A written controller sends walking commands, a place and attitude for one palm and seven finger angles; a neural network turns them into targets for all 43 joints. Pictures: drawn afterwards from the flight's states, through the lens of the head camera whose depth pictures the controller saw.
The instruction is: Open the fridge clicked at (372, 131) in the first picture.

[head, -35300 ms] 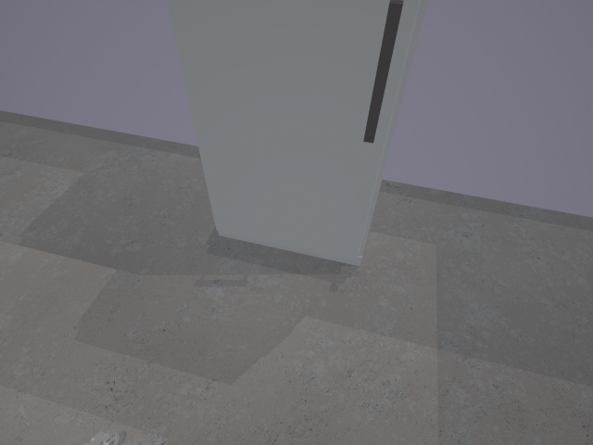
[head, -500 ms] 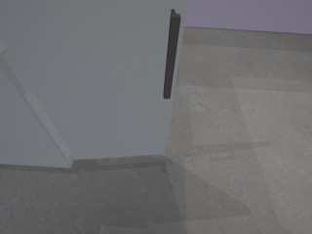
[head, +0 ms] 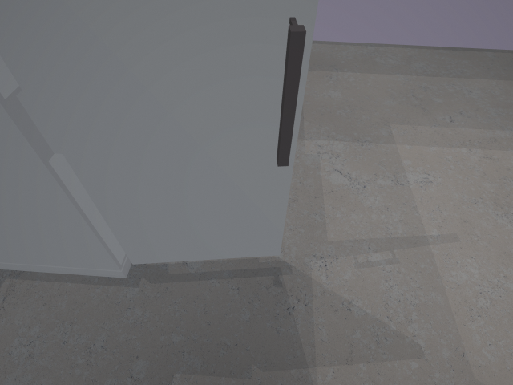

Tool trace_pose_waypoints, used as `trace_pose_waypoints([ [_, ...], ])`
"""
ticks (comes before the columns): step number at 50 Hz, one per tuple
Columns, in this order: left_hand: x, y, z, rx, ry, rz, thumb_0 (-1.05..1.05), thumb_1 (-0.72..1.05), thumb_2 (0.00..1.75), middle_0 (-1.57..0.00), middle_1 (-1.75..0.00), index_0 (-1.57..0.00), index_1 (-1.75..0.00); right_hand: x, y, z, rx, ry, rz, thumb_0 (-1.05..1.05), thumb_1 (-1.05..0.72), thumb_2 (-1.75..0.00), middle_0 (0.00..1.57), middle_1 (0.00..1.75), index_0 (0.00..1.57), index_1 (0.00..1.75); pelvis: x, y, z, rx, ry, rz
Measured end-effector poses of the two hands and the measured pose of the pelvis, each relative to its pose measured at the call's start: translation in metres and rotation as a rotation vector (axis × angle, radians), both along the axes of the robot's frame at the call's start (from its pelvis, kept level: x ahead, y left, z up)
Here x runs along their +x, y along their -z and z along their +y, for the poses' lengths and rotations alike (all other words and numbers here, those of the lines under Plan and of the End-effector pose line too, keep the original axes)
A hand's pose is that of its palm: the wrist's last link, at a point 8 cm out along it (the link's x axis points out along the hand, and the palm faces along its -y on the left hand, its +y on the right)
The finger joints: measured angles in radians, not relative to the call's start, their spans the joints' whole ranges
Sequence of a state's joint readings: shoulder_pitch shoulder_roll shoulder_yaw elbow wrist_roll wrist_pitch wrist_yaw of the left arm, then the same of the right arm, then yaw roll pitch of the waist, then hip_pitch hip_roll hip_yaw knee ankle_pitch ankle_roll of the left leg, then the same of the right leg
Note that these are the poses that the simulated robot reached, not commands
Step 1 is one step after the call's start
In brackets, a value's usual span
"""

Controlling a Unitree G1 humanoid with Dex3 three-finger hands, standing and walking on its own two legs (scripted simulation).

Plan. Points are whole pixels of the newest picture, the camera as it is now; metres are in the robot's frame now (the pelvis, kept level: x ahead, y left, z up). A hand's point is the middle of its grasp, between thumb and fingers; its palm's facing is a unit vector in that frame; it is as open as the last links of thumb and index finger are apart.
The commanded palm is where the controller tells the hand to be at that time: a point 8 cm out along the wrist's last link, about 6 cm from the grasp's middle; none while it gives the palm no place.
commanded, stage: look to check the result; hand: right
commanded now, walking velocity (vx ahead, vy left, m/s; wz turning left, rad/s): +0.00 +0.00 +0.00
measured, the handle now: (286, 101) +0.66 -0.02 +0.08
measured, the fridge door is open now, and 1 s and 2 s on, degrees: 82 82 82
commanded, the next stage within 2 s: stand and wait in 0.42 s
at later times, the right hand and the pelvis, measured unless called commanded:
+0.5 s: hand out of the picture +0.03 -0.18 -0.18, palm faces +0.00 +0.98 -0.21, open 7.4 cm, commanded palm none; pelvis +0.01 +0.01 +0.00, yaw +0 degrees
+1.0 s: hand out of the picture +0.04 -0.19 -0.17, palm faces -0.01 +0.97 -0.25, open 7.4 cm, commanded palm none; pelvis +0.00 +0.01 +0.00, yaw +0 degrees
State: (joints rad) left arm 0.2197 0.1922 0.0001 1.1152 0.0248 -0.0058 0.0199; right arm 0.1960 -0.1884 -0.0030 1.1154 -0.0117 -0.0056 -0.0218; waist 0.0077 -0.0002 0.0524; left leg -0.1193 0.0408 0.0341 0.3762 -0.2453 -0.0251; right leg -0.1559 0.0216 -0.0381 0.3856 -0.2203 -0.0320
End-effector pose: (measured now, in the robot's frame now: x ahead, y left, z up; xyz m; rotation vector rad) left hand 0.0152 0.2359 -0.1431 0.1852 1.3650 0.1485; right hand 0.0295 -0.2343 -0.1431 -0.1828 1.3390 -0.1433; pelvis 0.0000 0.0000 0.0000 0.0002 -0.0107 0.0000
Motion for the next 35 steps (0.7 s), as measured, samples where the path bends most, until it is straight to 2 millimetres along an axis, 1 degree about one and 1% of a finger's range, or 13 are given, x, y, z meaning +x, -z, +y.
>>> trace_pose_waypoints([
  [8,0.000,0.002,-0.001,-0.011,0.001,0.016,0.01,0.91,0.89,-0.20,-0.30,-0.20,-0.30,-0.012,-0.002,-0.003,-0.017,0.013,0.042,0.00,-0.90,-0.90,0.20,0.29,0.20,0.30,0.003,0.000,0.002,0.000,0.000,0.002],
  [14,0.005,0.003,-0.001,-0.013,0.003,0.011,0.00,0.91,0.89,-0.20,-0.30,-0.20,-0.30,-0.013,-0.002,-0.001,-0.017,0.017,0.050,0.01,-0.90,-0.90,0.20,0.29,0.20,0.30,0.004,0.000,0.003,-0.001,-0.001,0.002],
  [26,0.017,-0.001,0.005,0.003,0.005,-0.016,0.00,0.91,0.89,-0.20,-0.30,-0.20,-0.30,-0.002,0.001,0.006,0.001,0.008,0.023,0.00,-0.90,-0.90,0.20,0.29,0.20,0.30,0.007,-0.001,0.006,-0.001,-0.002,0.001],
  [35,0.019,-0.002,0.010,0.013,0.004,-0.025,0.00,0.91,0.89,-0.20,-0.30,-0.20,-0.30,0.009,-0.001,0.004,-0.006,0.003,-0.005,0.00,-0.90,-0.90,0.20,0.29,0.20,0.30,0.007,-0.001,0.006,-0.001,-0.001,-0.002],
])
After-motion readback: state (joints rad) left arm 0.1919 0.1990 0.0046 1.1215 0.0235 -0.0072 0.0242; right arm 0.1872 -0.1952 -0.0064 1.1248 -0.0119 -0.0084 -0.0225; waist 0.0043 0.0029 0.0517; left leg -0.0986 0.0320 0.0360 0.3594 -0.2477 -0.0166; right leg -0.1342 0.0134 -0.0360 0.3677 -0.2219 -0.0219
